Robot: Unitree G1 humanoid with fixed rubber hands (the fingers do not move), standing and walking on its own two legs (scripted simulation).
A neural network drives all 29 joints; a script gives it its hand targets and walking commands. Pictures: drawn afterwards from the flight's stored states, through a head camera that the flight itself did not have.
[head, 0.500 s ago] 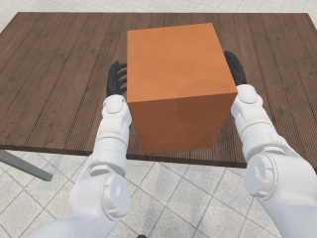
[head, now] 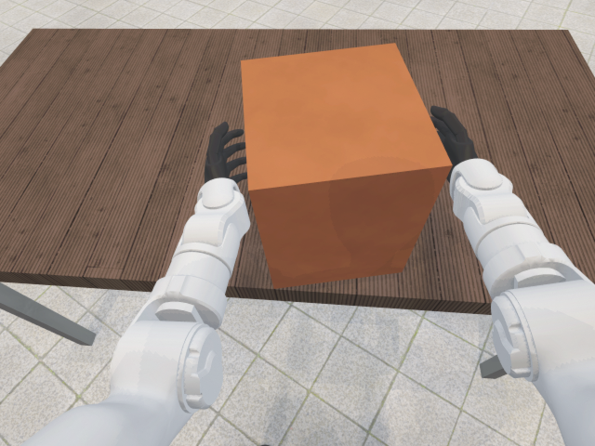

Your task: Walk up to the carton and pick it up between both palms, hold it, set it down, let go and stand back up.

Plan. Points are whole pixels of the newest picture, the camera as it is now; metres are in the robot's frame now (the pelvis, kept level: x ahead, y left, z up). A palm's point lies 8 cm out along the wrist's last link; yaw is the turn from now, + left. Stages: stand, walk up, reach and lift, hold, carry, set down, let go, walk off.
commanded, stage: set down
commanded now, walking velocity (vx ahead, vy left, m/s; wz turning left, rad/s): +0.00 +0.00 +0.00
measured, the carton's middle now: (329, 176) +0.47 +0.05 +0.05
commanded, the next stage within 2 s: none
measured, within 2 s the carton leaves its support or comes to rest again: neither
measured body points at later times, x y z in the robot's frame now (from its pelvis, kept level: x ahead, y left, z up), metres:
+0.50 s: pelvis -0.01 +0.00 +0.00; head +0.07 -0.01 +0.44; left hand +0.44 +0.21 +0.11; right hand +0.51 -0.16 +0.13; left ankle +0.00 +0.16 -0.74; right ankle +0.00 -0.11 -0.74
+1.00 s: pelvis -0.02 +0.00 +0.00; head +0.07 -0.01 +0.44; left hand +0.42 +0.21 +0.14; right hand +0.49 -0.18 +0.13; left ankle +0.00 +0.16 -0.74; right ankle +0.00 -0.11 -0.74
